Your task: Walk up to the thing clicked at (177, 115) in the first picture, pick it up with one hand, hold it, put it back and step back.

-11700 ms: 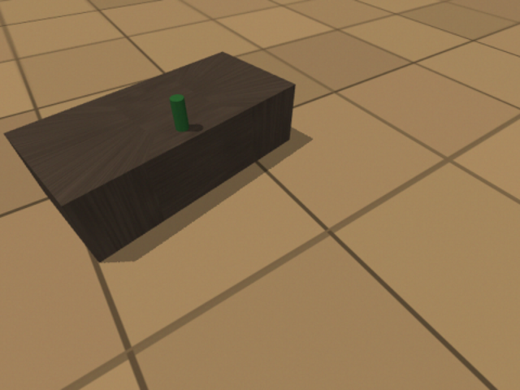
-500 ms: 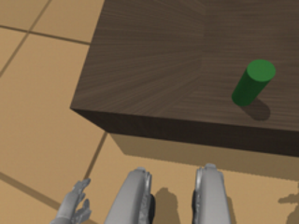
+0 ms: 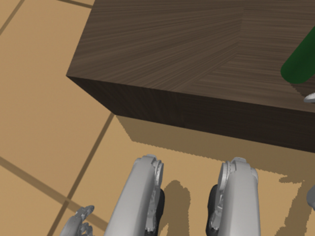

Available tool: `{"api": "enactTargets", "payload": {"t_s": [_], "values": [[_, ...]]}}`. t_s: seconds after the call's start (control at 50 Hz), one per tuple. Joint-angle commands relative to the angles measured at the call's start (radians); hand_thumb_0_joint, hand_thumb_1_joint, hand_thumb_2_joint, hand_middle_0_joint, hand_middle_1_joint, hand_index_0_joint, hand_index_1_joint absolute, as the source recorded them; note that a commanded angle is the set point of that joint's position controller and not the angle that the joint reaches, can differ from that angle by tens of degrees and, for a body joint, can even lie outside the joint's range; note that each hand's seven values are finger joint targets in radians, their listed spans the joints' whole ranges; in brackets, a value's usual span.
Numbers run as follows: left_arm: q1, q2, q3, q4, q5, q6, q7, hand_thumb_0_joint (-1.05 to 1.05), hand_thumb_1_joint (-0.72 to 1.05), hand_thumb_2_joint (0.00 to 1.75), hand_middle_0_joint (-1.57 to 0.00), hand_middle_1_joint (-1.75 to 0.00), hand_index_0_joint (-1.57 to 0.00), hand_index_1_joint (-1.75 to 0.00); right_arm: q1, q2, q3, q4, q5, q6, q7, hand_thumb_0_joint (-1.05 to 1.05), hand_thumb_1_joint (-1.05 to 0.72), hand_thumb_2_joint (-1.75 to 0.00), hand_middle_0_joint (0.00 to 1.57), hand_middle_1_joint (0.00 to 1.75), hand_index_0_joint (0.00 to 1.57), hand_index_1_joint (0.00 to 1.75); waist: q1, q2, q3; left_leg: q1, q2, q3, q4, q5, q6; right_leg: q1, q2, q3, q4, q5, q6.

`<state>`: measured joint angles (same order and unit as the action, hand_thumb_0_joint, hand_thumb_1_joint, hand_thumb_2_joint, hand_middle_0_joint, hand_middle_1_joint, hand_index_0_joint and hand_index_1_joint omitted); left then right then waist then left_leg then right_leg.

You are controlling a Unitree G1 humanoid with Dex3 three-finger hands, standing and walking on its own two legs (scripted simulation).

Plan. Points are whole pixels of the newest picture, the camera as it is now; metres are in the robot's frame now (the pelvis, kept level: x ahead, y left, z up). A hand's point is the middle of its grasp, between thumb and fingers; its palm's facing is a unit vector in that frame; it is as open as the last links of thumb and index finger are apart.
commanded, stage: close in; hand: right
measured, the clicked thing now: out of the picture +0.52 -0.29 +0.02
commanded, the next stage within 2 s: rest palm in 0.30 s
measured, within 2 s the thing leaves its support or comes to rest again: leaves its support in 1.80 s
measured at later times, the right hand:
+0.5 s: hand out of the picture +0.49 -0.30 +0.02, palm faces +0.32 +0.95 +0.01, open 17.2 cm
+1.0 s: hand out of the picture +0.50 -0.29 +0.02, palm faces +0.30 +0.95 +0.00, open 16.1 cm
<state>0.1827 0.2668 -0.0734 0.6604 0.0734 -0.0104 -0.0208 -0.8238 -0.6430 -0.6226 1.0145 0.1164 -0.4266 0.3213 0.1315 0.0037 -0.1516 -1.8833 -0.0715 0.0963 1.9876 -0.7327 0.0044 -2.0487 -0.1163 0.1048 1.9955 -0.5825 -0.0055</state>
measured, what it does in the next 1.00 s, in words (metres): stands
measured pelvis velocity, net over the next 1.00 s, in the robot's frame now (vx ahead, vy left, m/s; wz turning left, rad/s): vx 0.01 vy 0.01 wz -0.02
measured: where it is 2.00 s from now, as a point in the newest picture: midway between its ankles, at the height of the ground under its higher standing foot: (182, 222)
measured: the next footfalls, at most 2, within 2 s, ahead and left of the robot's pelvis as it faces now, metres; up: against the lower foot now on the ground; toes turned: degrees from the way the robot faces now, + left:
none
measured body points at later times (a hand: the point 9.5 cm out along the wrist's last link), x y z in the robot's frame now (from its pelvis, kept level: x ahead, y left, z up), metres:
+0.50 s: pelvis +0.01 +0.01 +0.01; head +0.23 -0.04 +0.41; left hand +0.14 +0.28 -0.11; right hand +0.47 -0.35 +0.02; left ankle +0.07 +0.12 -0.42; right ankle +0.10 -0.13 -0.42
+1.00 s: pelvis +0.01 +0.01 +0.01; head +0.22 -0.05 +0.40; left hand +0.11 +0.28 -0.11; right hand +0.48 -0.34 +0.02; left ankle +0.07 +0.12 -0.42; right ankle +0.10 -0.13 -0.42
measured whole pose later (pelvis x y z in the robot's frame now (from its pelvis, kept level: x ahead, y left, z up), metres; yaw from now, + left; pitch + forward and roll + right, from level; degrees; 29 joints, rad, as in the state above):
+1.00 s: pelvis +0.01 +0.01 +0.01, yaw -1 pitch +36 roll +6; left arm 0.16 0.26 -0.03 0.67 0.08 0.03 -0.02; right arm -0.84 -0.54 -0.54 0.97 0.11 -0.46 0.18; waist 0.12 0.00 -0.17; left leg -1.87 -0.07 0.09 1.97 -0.74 0.02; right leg -2.02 -0.12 0.09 1.97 -0.59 0.01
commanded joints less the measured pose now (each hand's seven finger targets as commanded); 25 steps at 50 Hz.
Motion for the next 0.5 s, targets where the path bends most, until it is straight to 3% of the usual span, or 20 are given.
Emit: {"api": "enactTargets", "payload": {"t_s": [0.0,0.04,0.06,0.08,0.1,0.12,0.14,0.16,0.18,0.22,0.28,0.3,0.36,0.4,0.42,0.48], "values": [[0.133,0.236,0.097,-0.067,-0.014,-0.002,0.023,0.00,0.90,0.90,-0.18,-0.29,-0.19,-0.29,-0.347,-0.366,-0.038,-0.305,0.021,-0.063,-0.069,0.00,0.47,-0.05,0.05,0.04,0.04,0.04,-0.052,-0.283,-0.698,0.199,-0.014,-0.004,-0.288,0.150,0.042,0.705,0.023,0.006,-0.269,0.045,-0.016],[0.114,0.197,0.086,-0.055,-0.014,-0.006,0.021,0.00,0.89,0.90,-0.19,-0.30,-0.19,-0.30,-0.265,-0.211,0.021,-0.187,0.035,-0.061,-0.078,0.00,0.45,-0.06,0.04,0.04,0.04,0.04,-0.022,-0.196,-0.562,0.167,-0.019,-0.001,-0.295,0.147,0.039,0.596,0.025,0.000,-0.254,0.023,-0.027],[0.113,0.192,0.084,-0.045,-0.015,-0.011,0.024,0.00,0.89,0.91,-0.19,-0.29,-0.19,-0.30,-0.248,-0.188,0.034,-0.167,0.041,-0.068,-0.077,0.00,0.46,-0.07,0.04,0.04,0.04,0.04,-0.014,-0.177,-0.518,0.166,-0.022,-0.010,-0.302,0.160,0.038,0.553,0.026,-0.005,-0.242,0.029,-0.034],[0.118,0.195,0.086,-0.046,-0.013,-0.012,0.025,0.00,0.89,0.90,-0.19,-0.30,-0.19,-0.30,-0.259,-0.229,0.013,-0.194,0.036,-0.080,-0.080,0.00,0.46,-0.07,0.04,0.04,0.04,0.04,-0.017,-0.164,-0.535,0.187,-0.020,-0.018,-0.310,0.174,0.035,0.536,0.029,-0.010,-0.230,0.036,-0.038],[0.113,0.195,0.081,-0.066,-0.015,-0.008,0.025,0.00,0.89,0.91,-0.19,-0.30,-0.19,-0.30,-0.303,-0.341,-0.055,-0.299,0.031,-0.094,-0.090,0.00,0.49,-0.06,0.04,0.04,0.04,0.04,-0.054,-0.204,-0.604,0.214,-0.017,-0.033,-0.312,0.171,0.039,0.564,0.030,-0.016,-0.240,0.045,-0.038],[0.121,0.203,0.090,-0.060,-0.013,-0.002,0.025,0.00,0.89,0.90,-0.19,-0.30,-0.19,-0.30,-0.315,-0.348,-0.046,-0.296,0.021,-0.095,-0.093,0.00,0.48,-0.06,0.04,0.04,0.04,0.04,-0.047,-0.229,-0.623,0.235,-0.013,-0.039,-0.311,0.196,0.039,0.597,0.030,-0.021,-0.240,0.080,-0.034],[0.111,0.196,0.090,-0.067,-0.011,-0.003,0.022,0.00,0.89,0.90,-0.19,-0.30,-0.19,-0.30,-0.259,-0.218,0.022,-0.201,0.025,-0.081,-0.084,0.00,0.45,-0.06,0.04,0.04,0.04,0.04,-0.021,-0.198,-0.584,0.216,-0.016,-0.028,-0.315,0.191,0.036,0.602,0.028,-0.018,-0.245,0.070,-0.034],[0.112,0.192,0.091,-0.066,-0.012,-0.002,0.021,0.00,0.90,0.90,-0.19,-0.30,-0.19,-0.30,-0.245,-0.197,0.016,-0.194,0.035,-0.085,-0.084,0.00,0.43,-0.06,0.05,0.04,0.04,0.04,-0.016,-0.175,-0.569,0.219,-0.016,-0.025,-0.305,0.218,0.036,0.589,0.027,-0.014,-0.237,0.094,-0.037],[0.114,0.193,0.093,-0.052,-0.013,-0.003,0.021,0.00,0.90,0.90,-0.19,-0.30,-0.20,-0.30,-0.238,-0.154,0.038,-0.149,0.038,-0.086,-0.075,0.00,0.44,-0.06,0.04,0.04,0.04,0.04,-0.001,-0.156,-0.537,0.202,-0.015,-0.020,-0.307,0.215,0.035,0.572,0.026,-0.008,-0.236,0.087,-0.038],[0.125,0.199,0.097,-0.056,-0.014,0.000,0.021,0.00,0.89,0.90,-0.19,-0.30,-0.20,-0.30,-0.268,-0.224,-0.001,-0.214,0.037,-0.096,-0.072,0.00,0.45,-0.07,0.04,0.04,0.04,0.04,-0.019,-0.159,-0.610,0.238,-0.013,-0.029,-0.306,0.257,0.033,0.589,0.026,-0.011,-0.220,0.138,-0.040],[0.128,0.207,0.106,-0.062,-0.010,0.005,0.017,0.00,0.90,0.90,-0.19,-0.30,-0.20,-0.30,-0.265,-0.161,0.039,-0.218,0.042,-0.088,-0.063,0.00,0.44,-0.06,0.05,0.04,0.04,0.04,-0.015,-0.164,-0.679,0.281,-0.013,-0.031,-0.300,0.316,0.027,0.652,0.021,-0.011,-0.203,0.212,-0.039],[0.129,0.206,0.108,-0.057,-0.009,0.009,0.016,0.00,0.90,0.90,-0.19,-0.30,-0.20,-0.30,-0.279,-0.202,0.008,-0.249,0.041,-0.095,-0.070,0.00,0.45,-0.06,0.05,0.04,0.04,0.04,-0.027,-0.186,-0.687,0.275,-0.013,-0.027,-0.287,0.324,0.031,0.656,0.022,-0.009,-0.206,0.229,-0.037],[0.131,0.209,0.114,-0.052,-0.005,0.015,0.012,0.00,0.90,0.89,-0.19,-0.31,-0.20,-0.30,-0.302,-0.191,0.030,-0.280,0.031,-0.100,-0.072,0.00,0.42,-0.06,0.05,0.04,0.04,0.04,-0.028,-0.224,-0.735,0.273,-0.015,-0.025,-0.282,0.329,0.032,0.706,0.021,-0.009,-0.201,0.253,-0.033],[0.126,0.201,0.113,-0.050,-0.002,0.019,0.012,0.00,0.85,0.94,-0.19,-0.29,-0.18,-0.31,-0.281,-0.200,0.015,-0.298,0.030,-0.102,-0.083,0.00,0.43,-0.02,0.09,0.02,0.08,0.02,-0.045,-0.214,-0.745,0.283,-0.017,-0.030,-0.279,0.363,0.030,0.721,0.017,-0.013,-0.188,0.294,-0.035],[0.124,0.202,0.116,-0.050,-0.001,0.024,0.012,0.00,0.84,0.94,-0.19,-0.29,-0.18,-0.31,-0.310,-0.236,-0.005,-0.331,0.027,-0.107,-0.092,0.00,0.47,-0.01,0.10,0.02,0.09,0.02,-0.047,-0.220,-0.746,0.283,-0.018,-0.035,-0.285,0.354,0.030,0.709,0.018,-0.017,-0.187,0.280,-0.036],[0.110,0.187,0.113,-0.050,0.000,0.028,0.011,0.00,0.85,0.94,-0.19,-0.29,-0.18,-0.30,-0.283,-0.211,0.002,-0.304,0.028,-0.104,-0.107,0.00,0.51,0.00,0.11,0.02,0.10,0.02,-0.050,-0.190,-0.711,0.326,-0.016,-0.052,-0.309,0.332,0.026,0.642,0.020,-0.031,-0.198,0.226,-0.036]]}}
